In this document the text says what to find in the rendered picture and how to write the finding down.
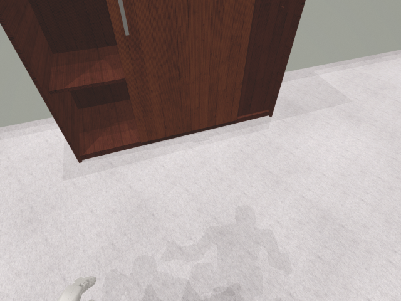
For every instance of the wardrobe door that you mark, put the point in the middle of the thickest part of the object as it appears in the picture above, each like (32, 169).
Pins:
(269, 33)
(183, 61)

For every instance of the left robot hand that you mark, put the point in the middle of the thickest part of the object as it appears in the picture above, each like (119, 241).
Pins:
(74, 292)

